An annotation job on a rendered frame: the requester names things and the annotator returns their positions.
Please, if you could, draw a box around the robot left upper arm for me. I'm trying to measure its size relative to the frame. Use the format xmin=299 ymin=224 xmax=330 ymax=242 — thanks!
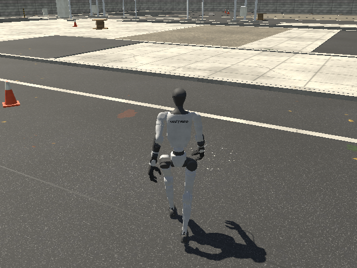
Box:
xmin=155 ymin=112 xmax=168 ymax=144

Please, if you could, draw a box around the robot right upper arm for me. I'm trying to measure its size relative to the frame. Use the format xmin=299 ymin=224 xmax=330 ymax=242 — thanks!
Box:
xmin=191 ymin=112 xmax=203 ymax=142

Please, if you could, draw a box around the robot right hand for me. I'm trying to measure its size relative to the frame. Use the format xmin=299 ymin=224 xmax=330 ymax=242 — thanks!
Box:
xmin=191 ymin=150 xmax=204 ymax=161

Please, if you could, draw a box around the robot left forearm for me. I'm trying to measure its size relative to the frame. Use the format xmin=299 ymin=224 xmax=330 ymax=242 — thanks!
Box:
xmin=149 ymin=135 xmax=161 ymax=166

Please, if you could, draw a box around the right robot thigh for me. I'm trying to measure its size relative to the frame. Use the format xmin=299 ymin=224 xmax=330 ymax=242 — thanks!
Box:
xmin=182 ymin=157 xmax=197 ymax=205

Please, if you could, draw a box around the robot right forearm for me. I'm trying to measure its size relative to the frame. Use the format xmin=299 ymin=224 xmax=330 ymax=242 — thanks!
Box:
xmin=197 ymin=134 xmax=205 ymax=153

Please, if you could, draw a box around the right robot shin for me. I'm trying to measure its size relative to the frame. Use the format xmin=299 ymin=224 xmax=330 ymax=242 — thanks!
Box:
xmin=182 ymin=195 xmax=192 ymax=235

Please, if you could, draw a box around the robot left hand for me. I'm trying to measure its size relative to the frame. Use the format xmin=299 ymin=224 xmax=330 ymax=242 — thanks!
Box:
xmin=148 ymin=165 xmax=161 ymax=183

